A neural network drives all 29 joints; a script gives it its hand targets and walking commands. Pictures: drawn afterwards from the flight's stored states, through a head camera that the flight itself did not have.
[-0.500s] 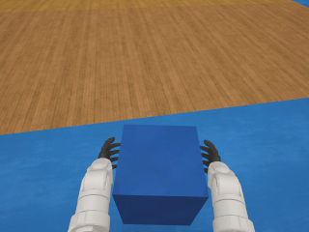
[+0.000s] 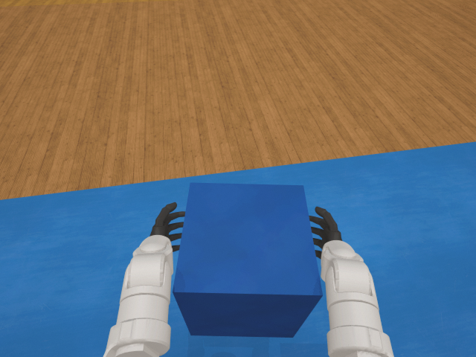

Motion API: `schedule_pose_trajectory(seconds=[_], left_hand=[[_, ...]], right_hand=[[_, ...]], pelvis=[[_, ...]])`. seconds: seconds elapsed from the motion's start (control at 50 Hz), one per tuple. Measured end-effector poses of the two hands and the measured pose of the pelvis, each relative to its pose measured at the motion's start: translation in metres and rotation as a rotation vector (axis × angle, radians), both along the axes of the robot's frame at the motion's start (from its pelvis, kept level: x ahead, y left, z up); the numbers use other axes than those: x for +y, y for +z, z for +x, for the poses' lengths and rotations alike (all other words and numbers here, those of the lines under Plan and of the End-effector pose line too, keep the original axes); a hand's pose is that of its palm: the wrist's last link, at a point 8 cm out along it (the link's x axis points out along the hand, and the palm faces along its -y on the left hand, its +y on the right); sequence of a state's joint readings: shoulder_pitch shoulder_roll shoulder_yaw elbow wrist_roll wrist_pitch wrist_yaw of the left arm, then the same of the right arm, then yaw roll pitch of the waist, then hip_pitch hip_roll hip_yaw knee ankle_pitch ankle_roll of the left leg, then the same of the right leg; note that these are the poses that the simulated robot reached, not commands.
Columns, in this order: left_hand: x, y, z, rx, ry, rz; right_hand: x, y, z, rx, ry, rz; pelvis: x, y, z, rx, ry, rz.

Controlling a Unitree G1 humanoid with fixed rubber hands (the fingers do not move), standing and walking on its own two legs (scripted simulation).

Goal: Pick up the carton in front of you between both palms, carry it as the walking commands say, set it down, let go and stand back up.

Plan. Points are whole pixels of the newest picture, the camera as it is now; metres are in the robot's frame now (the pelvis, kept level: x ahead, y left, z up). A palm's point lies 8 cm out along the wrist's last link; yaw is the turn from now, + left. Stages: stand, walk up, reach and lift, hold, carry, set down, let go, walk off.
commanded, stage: reach and lift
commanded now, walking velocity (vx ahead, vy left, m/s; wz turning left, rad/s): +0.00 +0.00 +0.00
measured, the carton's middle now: (244, 264) +0.30 +0.00 -0.04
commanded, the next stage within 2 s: hold in 0.42 s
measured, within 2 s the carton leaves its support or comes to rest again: neither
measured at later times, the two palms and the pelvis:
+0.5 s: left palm (159, 240) +0.30 +0.15 +0.04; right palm (332, 245) +0.29 -0.15 +0.04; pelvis +0.01 +0.00 +0.00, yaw +0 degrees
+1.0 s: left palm (156, 243) +0.29 +0.15 +0.05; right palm (334, 247) +0.28 -0.15 +0.05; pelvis -0.01 +0.00 +0.00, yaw +0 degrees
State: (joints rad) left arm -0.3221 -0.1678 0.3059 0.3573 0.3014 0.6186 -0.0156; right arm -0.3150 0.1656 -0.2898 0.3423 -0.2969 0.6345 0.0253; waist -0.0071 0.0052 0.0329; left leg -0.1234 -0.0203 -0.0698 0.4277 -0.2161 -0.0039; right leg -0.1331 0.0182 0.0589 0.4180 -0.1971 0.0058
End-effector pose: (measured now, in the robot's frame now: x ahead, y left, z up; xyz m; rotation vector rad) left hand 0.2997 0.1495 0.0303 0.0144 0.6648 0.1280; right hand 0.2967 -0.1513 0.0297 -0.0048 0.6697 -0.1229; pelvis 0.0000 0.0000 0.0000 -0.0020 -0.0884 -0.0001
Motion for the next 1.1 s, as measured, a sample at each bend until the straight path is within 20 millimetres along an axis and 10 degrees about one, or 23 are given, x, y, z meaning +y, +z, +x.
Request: schedule_pose_trajectory(seconds=[1.1], left_hand=[[0.001, 0.022, -0.012, -0.014, 0.006, -0.004]], right_hand=[[0.002, 0.022, -0.011, -0.014, 0.005, 0.003]], pelvis=[[-0.001, 0.002, -0.003, -0.059, -0.001, 0.001]])
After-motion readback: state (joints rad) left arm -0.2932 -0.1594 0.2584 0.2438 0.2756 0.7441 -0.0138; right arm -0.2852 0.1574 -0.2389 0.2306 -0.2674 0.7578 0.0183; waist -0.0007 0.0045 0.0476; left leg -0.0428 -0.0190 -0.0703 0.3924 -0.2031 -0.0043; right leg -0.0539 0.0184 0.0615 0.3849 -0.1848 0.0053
